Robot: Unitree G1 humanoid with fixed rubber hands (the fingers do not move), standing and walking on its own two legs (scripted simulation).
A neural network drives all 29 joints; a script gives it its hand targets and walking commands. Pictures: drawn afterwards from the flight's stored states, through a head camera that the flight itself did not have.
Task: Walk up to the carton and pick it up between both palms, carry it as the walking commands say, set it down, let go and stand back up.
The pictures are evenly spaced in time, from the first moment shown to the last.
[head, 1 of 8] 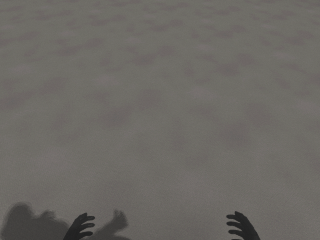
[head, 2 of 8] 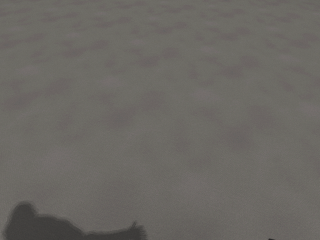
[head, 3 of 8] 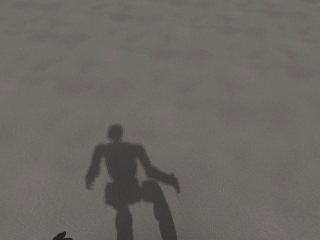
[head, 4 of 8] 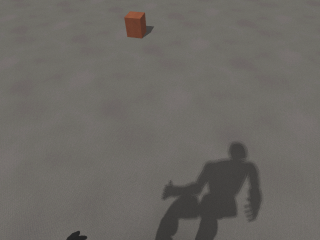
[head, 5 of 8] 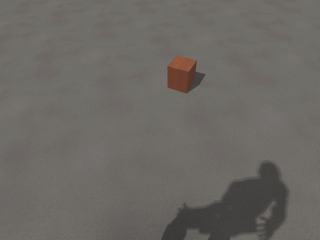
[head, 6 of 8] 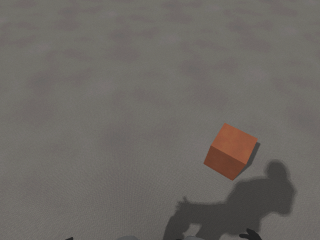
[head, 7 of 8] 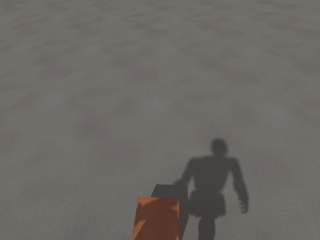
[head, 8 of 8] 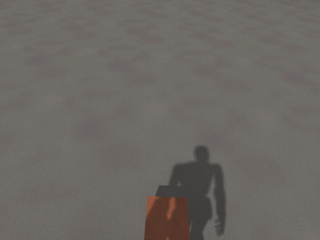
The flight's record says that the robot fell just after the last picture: no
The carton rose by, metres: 0.00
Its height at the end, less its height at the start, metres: +0.00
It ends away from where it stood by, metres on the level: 0.00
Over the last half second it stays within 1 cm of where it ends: yes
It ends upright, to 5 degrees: yes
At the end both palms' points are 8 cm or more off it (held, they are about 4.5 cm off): yes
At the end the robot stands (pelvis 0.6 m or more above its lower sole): yes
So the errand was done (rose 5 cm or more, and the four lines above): no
